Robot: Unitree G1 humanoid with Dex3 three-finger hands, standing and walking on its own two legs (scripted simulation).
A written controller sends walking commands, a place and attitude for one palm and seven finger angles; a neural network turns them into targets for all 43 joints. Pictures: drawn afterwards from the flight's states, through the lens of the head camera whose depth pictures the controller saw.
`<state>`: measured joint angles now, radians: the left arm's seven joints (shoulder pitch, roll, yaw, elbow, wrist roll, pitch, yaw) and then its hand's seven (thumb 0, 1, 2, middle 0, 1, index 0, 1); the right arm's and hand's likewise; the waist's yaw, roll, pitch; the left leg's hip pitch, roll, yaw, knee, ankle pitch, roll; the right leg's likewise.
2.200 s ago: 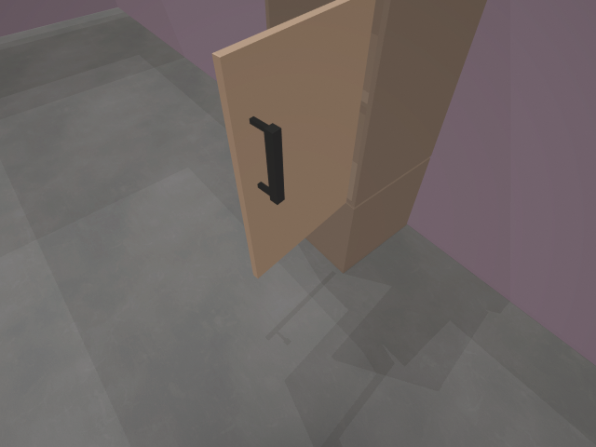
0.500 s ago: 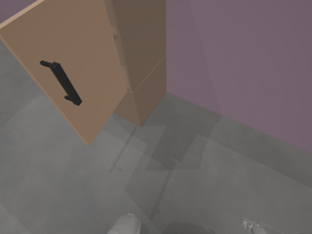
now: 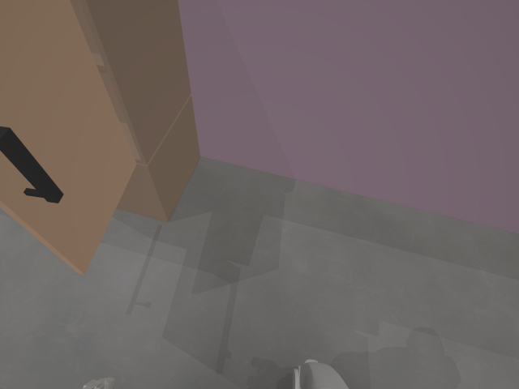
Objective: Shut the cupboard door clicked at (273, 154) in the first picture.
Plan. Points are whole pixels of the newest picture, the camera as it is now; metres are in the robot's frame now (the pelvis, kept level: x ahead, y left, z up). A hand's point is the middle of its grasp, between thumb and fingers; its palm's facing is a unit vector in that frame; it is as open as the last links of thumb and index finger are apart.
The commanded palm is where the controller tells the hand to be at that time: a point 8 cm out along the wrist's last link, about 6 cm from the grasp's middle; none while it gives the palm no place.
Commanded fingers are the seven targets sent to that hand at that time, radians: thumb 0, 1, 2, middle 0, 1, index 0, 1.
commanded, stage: walk around to get in front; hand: left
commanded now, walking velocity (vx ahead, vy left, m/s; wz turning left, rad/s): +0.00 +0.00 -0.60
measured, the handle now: (18, 167) +0.40 +0.44 +0.04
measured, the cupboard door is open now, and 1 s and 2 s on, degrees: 97 97 97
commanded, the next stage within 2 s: none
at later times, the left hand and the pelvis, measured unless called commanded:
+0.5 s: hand (187, 370) +0.16 +0.14 -0.18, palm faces -0.30 -0.93 -0.20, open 7.4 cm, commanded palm none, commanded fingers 0.00 0.90 0.90 -0.20 -0.30 -0.20 -0.30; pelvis +0.01 -0.02 -0.01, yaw -19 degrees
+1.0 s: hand (235, 344) +0.20 +0.06 -0.16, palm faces -0.57 -0.77 -0.28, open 7.4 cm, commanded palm none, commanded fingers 0.00 0.90 0.90 -0.20 -0.30 -0.20 -0.30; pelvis +0.00 -0.05 -0.01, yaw -37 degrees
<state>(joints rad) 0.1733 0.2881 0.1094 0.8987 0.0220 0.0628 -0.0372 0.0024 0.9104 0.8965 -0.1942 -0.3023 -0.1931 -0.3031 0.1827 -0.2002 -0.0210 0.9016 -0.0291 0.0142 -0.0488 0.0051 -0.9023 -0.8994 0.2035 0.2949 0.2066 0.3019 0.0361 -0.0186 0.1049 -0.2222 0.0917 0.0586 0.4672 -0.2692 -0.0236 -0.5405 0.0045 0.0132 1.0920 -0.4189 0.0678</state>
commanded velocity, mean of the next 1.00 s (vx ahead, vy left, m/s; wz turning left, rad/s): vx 0.00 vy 0.00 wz -0.60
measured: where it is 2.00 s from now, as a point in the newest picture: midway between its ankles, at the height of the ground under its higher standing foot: outside the picture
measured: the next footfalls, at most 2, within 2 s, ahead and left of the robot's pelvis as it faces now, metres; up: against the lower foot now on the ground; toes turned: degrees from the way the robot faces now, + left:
right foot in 0.14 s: +0.03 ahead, -0.15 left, +0.00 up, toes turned -10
left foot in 0.52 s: +0.10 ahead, +0.08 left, +0.00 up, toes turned -17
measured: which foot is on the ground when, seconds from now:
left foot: down 0.00-0.14, up 0.16-0.50, down 0.52-0.90, up 0.92-1.00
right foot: up 0.00-0.12, down 0.14-0.52, up 0.54-0.88, down 0.90-1.00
